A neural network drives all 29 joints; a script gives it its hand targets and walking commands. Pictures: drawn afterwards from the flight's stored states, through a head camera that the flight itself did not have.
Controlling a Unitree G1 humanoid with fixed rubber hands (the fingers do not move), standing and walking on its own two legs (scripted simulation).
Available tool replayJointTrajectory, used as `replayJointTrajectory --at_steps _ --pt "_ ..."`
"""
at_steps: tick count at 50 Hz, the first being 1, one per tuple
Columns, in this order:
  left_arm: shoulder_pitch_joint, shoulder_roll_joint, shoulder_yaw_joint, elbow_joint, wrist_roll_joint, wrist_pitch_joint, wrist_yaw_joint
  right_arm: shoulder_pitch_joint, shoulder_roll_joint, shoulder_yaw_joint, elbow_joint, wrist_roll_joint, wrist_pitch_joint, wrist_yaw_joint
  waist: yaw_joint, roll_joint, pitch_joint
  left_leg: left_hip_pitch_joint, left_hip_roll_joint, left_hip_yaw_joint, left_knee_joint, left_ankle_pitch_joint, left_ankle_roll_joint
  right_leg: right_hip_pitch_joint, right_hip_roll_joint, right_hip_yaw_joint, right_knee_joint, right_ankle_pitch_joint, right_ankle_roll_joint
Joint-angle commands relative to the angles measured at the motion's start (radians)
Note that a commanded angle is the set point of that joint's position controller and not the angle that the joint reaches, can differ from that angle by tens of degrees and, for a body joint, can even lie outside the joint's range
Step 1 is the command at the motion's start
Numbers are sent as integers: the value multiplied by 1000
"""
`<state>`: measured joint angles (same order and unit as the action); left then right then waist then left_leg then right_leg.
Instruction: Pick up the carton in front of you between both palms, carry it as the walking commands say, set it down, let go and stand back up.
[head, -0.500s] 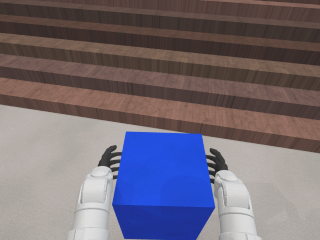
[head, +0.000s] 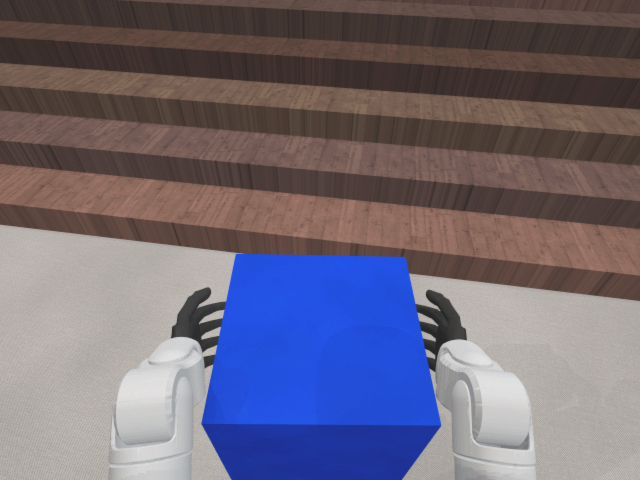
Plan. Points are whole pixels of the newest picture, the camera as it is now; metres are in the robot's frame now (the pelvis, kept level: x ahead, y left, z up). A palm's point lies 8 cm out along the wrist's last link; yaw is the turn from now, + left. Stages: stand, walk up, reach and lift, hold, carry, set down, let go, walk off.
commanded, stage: carry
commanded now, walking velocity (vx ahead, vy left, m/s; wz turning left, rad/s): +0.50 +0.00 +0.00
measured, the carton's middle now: (318, 377) +0.27 +0.01 +0.01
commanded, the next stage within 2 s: none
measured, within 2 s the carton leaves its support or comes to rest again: neither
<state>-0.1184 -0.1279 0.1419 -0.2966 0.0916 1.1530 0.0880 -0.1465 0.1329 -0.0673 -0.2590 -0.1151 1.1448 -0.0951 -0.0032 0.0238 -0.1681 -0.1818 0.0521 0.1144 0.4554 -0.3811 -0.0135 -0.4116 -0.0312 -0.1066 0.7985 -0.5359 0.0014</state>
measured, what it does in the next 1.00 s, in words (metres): walks ahead: right foot, then left foot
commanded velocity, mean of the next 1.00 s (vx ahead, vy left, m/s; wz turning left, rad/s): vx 0.50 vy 0.00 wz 0.00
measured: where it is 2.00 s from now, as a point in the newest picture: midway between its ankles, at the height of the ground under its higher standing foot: (320, 235)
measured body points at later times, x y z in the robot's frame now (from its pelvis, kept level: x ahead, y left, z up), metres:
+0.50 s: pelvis +0.31 +0.02 -0.02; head +0.31 +0.01 +0.43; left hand +0.58 +0.18 +0.06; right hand +0.59 -0.12 +0.06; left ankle +0.43 +0.09 -0.74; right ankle +0.09 -0.08 -0.72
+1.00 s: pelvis +0.65 +0.00 -0.02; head +0.64 +0.00 +0.43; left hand +0.93 +0.17 +0.11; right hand +0.94 -0.14 +0.11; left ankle +0.44 +0.09 -0.73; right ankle +0.78 -0.07 -0.74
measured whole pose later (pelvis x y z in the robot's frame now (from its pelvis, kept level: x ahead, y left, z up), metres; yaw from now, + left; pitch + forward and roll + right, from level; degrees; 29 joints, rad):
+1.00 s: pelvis +0.65 +0.00 -0.02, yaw +2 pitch +2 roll -1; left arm -0.23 -0.14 0.12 -0.49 0.08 1.24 0.11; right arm -0.23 0.13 -0.12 -0.49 -0.09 1.24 -0.10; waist 0.00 0.03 -0.07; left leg 0.09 0.06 0.20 0.44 -0.52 -0.02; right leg -0.49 -0.04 -0.24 0.51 -0.07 -0.06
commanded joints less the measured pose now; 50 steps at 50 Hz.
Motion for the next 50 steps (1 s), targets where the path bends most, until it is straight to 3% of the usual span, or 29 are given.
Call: replayJointTrajectory --at_steps 1,2,3,4,5,6,7,8,9,10,12,16,20,22,23,24,25,26,27,28,29,30,32,38,42,45,47,49,50 --pt "-484 -875 -755 -115 -410 23 -263 -453 903 685 -177 393 27 232 -26 117 -128 421 266 -278 -107 570 146 -283 7 -46 -200 129 -9" --pt "-480 -883 -754 -118 -407 29 -258 -474 890 689 -193 405 36 234 -12 130 -152 297 221 -172 -81 519 110 -82 36 -85 -303 221 -12" --pt "-466 -880 -746 -124 -401 34 -251 -472 874 693 -206 417 46 237 3 101 -191 123 162 -52 -2 466 74 209 76 -137 -401 344 -16" --pt "-454 -866 -732 -128 -391 40 -244 -465 850 696 -221 427 57 241 11 41 -241 -72 116 31 118 414 39 504 48 -112 -383 364 -36" --pt "-424 -844 -713 -115 -370 47 -236 -503 816 695 -246 441 72 248 42 -183 -254 -268 31 107 394 173 -10 612 -183 272 -546 114 -92" --pt "-440 -833 -698 -102 -346 54 -228 -559 806 704 -254 460 90 255 37 -346 -196 -515 -61 37 566 -114 -10 691 -368 629 -599 258 -223" --pt "-474 -832 -696 -124 -346 65 -222 -564 808 707 -223 470 99 262 31 -229 -164 -595 1 -65 696 -152 27 681 -416 627 -562 364 -279" --pt "-488 -839 -696 -126 -352 75 -219 -554 811 696 -199 471 103 266 28 -130 -141 -620 40 -88 737 -132 44 647 -392 554 -534 490 -268" --pt "-505 -846 -699 -129 -359 81 -219 -533 826 684 -168 467 105 267 26 -60 -148 -633 66 -95 720 -73 47 637 -371 474 -535 524 -237" --pt "-522 -856 -710 -131 -371 86 -222 -512 842 673 -144 457 104 265 23 -38 -146 -616 79 -90 651 -10 41 619 -342 386 -551 564 -193" --pt "-531 -873 -730 -120 -397 91 -236 -475 869 661 -104 424 98 256 23 -90 -133 -556 47 -39 513 58 22 594 -280 247 -567 672 -138" --pt "-508 -888 -748 -96 -421 83 -272 -403 908 645 -70 356 74 231 27 -135 -78 -517 0 47 283 173 12 567 -215 94 -576 780 -124" --pt "-482 -892 -749 -85 -419 68 -288 -406 920 658 -102 346 61 226 29 -197 -13 -322 -52 145 79 318 44 457 -185 -8 -566 937 -103" --pt "-479 -889 -750 -102 -419 63 -289 -414 924 663 -115 359 56 230 17 -207 -75 -116 -90 183 46 363 58 431 -178 -72 -427 1090 -79" --pt "-479 -884 -751 -112 -418 61 -289 -405 925 664 -111 361 53 232 -1 -191 -130 38 -123 215 8 325 60 395 -152 -125 -277 1098 -56" --pt "-481 -878 -752 -117 -415 58 -290 -406 922 666 -117 362 50 237 -20 -144 -190 226 -74 165 10 263 59 284 -128 -122 -94 926 -36" --pt "-498 -867 -754 -117 -412 58 -291 -386 916 662 -105 358 50 241 -40 -12 -249 339 147 -169 -65 0 106 136 -82 -108 156 639 -11" --pt "-496 -881 -769 -130 -413 59 -291 -386 917 662 -75 358 40 247 -26 250 -295 483 384 -656 -229 -40 266 -139 63 -28 424 137 11" --pt "-494 -890 -765 -117 -405 50 -288 -399 944 676 -98 382 37 253 -22 154 -265 461 395 -642 -251 74 283 -229 9 87 549 95 -14" --pt "-498 -912 -765 -114 -401 39 -287 -419 973 689 -106 400 29 258 -21 108 -251 404 357 -540 -232 209 267 -241 -32 110 567 120 -38" --pt "-490 -939 -765 -108 -397 28 -285 -441 993 703 -122 414 20 262 -17 8 -225 327 327 -430 -222 288 225 -224 -71 118 504 166 -45" --pt "-476 -961 -764 -103 -393 17 -282 -453 1006 715 -136 426 13 265 -12 -11 -208 275 304 -354 -231 335 196 -215 -94 119 425 209 -45" --pt "-427 -984 -762 -88 -374 0 -271 -440 1012 726 -145 440 4 274 -9 39 -214 240 267 -246 -251 347 157 -171 -92 84 303 253 -33" --pt "-366 -966 -780 -102 -335 -26 -239 -375 940 721 -161 444 -1 298 -12 109 -125 273 206 -65 -277 471 143 -240 -65 -28 -14 385 7" --pt "-443 -899 -793 -202 -371 2 -230 -400 866 696 -222 435 20 284 -18 120 -38 273 176 4 -272 548 137 -225 -45 -86 -180 475 3" --pt "-527 -809 -780 -264 -402 48 -226 -452 787 668 -272 425 53 256 -22 128 7 271 176 30 -256 594 130 -162 -32 -111 -253 517 -24" --pt "-582 -738 -756 -268 -414 82 -222 -512 724 648 -287 419 83 237 -17 134 -23 282 171 60 -158 720 116 -50 -9 -131 -279 500 -47" --pt "-633 -668 -725 -234 -416 113 -214 -589 652 631 -285 419 118 221 15 83 -119 204 117 131 137 794 76 238 69 -198 -324 409 -52" --pt "-662 -640 -706 -213 -413 127 -210 -653 610 623 -280 423 134 214 60 -2 -197 44 95 115 364 557 56 442 -62 -26 -338 308 -61"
